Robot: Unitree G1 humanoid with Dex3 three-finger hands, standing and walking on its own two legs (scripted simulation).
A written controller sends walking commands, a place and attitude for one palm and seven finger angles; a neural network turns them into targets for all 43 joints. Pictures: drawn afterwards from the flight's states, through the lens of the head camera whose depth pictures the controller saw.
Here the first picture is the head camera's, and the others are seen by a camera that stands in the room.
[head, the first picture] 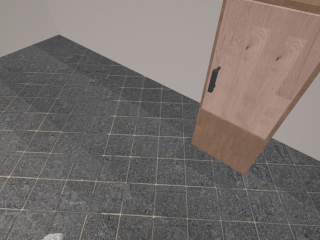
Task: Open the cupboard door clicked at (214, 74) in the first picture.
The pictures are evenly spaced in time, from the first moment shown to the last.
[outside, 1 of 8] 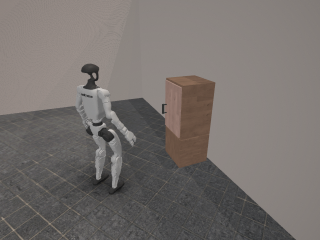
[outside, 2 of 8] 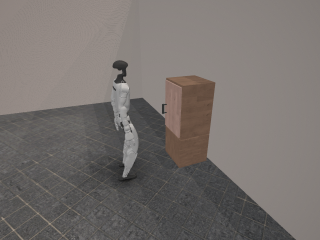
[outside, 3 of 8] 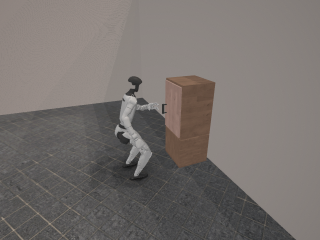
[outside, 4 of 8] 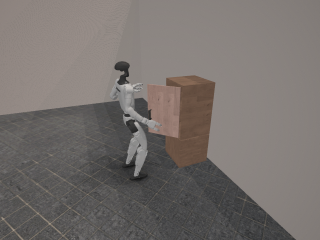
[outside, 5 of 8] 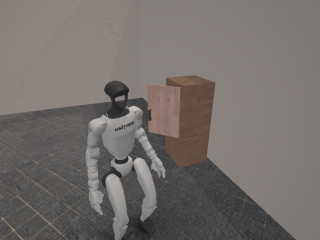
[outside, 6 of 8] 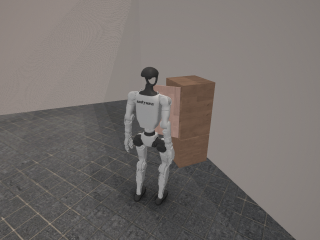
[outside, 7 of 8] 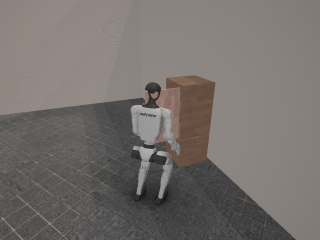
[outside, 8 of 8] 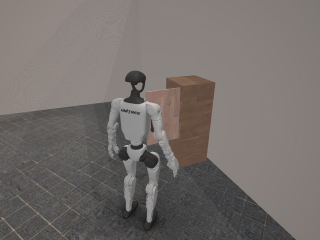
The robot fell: no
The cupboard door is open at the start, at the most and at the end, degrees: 0 95 93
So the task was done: yes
